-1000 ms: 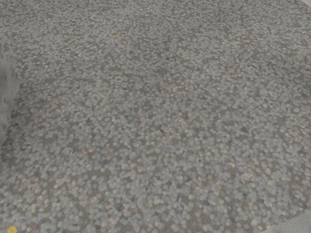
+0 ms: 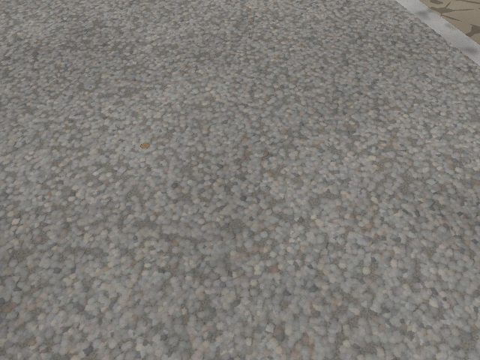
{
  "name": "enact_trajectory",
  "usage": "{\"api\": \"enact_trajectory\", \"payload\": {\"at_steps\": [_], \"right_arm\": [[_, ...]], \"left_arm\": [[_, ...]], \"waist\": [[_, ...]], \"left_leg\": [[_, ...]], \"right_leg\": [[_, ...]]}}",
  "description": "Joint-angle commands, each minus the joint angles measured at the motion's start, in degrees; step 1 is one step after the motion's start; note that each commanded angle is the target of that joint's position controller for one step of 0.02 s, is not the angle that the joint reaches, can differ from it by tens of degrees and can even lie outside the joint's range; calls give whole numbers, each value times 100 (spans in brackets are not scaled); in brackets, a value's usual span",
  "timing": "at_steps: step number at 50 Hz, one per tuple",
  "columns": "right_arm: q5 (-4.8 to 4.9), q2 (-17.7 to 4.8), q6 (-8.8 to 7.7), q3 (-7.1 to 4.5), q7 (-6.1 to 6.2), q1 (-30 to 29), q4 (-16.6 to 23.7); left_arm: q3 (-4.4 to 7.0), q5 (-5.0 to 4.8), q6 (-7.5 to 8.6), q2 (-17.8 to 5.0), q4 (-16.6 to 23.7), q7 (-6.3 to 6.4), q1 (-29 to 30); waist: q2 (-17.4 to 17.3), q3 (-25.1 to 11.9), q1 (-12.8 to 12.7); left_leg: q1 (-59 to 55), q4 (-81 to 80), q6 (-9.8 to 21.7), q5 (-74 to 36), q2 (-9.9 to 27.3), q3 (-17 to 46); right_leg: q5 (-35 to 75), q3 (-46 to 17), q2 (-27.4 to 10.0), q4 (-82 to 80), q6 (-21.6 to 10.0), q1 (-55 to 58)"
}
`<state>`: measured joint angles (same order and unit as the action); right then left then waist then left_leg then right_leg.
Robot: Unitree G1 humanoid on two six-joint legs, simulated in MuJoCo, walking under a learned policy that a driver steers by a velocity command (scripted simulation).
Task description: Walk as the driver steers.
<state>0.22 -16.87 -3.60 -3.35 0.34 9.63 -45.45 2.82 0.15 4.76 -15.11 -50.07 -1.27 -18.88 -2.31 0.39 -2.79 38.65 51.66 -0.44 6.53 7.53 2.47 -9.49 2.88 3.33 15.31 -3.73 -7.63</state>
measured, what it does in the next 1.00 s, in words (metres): walks ahead, turning right: left foot, then right foot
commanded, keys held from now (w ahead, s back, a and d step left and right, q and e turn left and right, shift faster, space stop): w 0.02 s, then w+e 0.98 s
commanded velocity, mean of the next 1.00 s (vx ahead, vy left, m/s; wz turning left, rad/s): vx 0.50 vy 0.00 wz -0.45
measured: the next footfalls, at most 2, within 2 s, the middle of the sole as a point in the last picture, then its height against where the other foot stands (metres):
left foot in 0.24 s outside the picture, level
right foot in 0.76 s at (329, 355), level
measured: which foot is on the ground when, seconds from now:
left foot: up 0.00-0.22, down 0.24-0.76, up 0.78-1.00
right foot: down 0.00-0.24, up 0.26-0.74, down 0.76-1.00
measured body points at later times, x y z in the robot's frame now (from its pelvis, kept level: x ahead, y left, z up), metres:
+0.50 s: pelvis +0.27 +0.05 +0.00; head +0.29 +0.06 +0.45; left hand +0.45 +0.30 -0.11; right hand +0.26 -0.23 -0.12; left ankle +0.27 +0.16 -0.75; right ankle +0.31 -0.12 -0.67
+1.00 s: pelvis +0.51 -0.09 +0.00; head +0.53 -0.12 +0.45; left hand +0.70 +0.13 -0.11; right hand +0.54 -0.41 -0.10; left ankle +0.68 +0.04 -0.67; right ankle +0.48 -0.15 -0.75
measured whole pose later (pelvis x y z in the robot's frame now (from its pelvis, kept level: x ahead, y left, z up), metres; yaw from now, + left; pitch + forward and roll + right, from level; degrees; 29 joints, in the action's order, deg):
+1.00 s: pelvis +0.51 -0.09 +0.00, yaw -30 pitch +1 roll +1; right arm -0.7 -17.5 -5.7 -3.9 0.1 4.4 -44.3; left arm 4.2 -0.6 2.8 -15.2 -42.4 -0.5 -18.8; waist -1.6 2.7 -2.6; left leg 36.3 54.0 -2.2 11.7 5.9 4.0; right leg -9.8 -3.4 5.9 20.6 -6.0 -11.7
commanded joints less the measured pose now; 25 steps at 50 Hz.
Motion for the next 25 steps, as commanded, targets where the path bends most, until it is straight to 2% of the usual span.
{"api": "enact_trajectory", "payload": {"at_steps": [1, 4, 7, 9, 10, 11, 12, 13, 14, 15, 16, 17, 18, 20, 22, 25], "right_arm": [[0, -172, -81, -11, -43, -287, 345], [35, -151, -140, 19, -117, -921, 538], [64, -276, -224, -3, -212, -1192, 671], [64, -451, -277, -61, -232, -965, 623], [59, -550, -299, -116, -217, -599, 526], [29, -798, -315, -247, -169, 148, 305], [-79, -1191, -317, -363, -108, 1129, 166], [-97, -1627, -238, -474, -106, 1469, 29], [-56, -1050, -223, -327, -110, 1464, 82], [-31, -751, -230, -233, -88, 1104, 123], [-48, -608, -234, -182, -81, 738, 149], [-59, -432, -238, -138, -89, 445, 128], [-99, -338, -262, -111, -87, 263, 113], [-94, -341, -311, -140, -81, 115, 53], [-100, -486, -348, -199, -54, 116, -31], [-109, -629, -320, -253, 2, 180, -136]], "left_arm": [[206, -45, 79, -939, 335, 85, 245], [231, -124, 9, -1027, 148, 113, -188], [267, -164, -91, -1083, 59, 155, -335], [306, -166, -141, -1145, 52, 189, -269], [309, -166, -166, -1149, 65, 196, -173], [251, -132, -172, -988, 84, 194, -171], [114, -18, -163, -622, 247, 187, -149], [-50, -89, -56, -16, 383, 173, -886], [75, -210, 5, -584, 289, 169, -697], [185, -295, 18, -923, 428, 167, -210], [193, -270, -1, -876, 475, 190, 52], [220, -205, -38, -820, 509, 198, 185], [244, -197, -110, -729, 510, 187, 103], [226, -217, -253, -497, 567, 161, 86], [222, -180, -347, -409, 701, 161, 262], [207, -148, -357, -362, 848, 98, 583]], "waist": [[565, 129, 98], [512, 289, -133], [588, 347, -116], [711, 226, 81], [744, 49, 320], [643, -449, 655], [116, -1361, 1038], [-1527, -2104, 721], [-1183, -2000, 905], [-803, -1203, 905], [-456, -804, 762], [-384, -450, 622], [-516, -296, 443], [-461, -113, 303], [-259, 38, 254], [-143, 145, 304]], "left_leg": [[-153, -992, -38, -959, -23, -54], [-339, -1727, -66, -1180, -231, -124], [-437, -2216, 9, -877, -345, -4], [-907, -2399, 105, -500, -431, -3], [-1481, -2549, 193, -357, -527, -112], [-2621, -2589, 357, -332, -543, -166], [-4282, -2326, 707, -410, 384, 707], [-6134, -2840, 1517, 697, 1688, 3123], [-5931, -3294, 1487, 1547, 1621, 3648], [-5279, -3394, 1237, 1540, 1457, 2781], [-4588, -3525, 1111, 1093, 1250, 2142], [-3983, -3725, 1060, 681, 1057, 1641], [-3551, -3916, 1007, 412, 925, 1218], [-3133, -4219, 1062, 13, 875, 695], [-3035, -4391, 1129, -356, 915, 291], [-3173, -4478, 1086, -674, 824, -355]], "right_leg": [[1129, -735, -1383, -853, -824, -159], [905, -846, -1443, -732, -809, 39], [858, -1129, -1659, -373, -744, 452], [1043, -1338, -1758, -50, -634, 595], [1464, -1313, -1672, 328, -546, 549], [1895, -1114, -1341, 1190, -385, 302], [894, -809, -922, 2868, -153, -655], [-2006, -399, -61, 4818, 214, -2834], [-2426, -1046, -305, 5627, 218, -3420], [-1953, -1026, -546, 5821, 177, -3741], [-1477, -901, -793, 5721, 193, -3601], [-1151, -888, -938, 5455, 216, -3440], [-920, -924, -1081, 5285, 229, -3132], [-743, -858, -1168, 5096, 277, -2923], [-419, -872, -1204, 4807, 338, -3100], [399, -804, -1186, 3962, 386, -3229]]}}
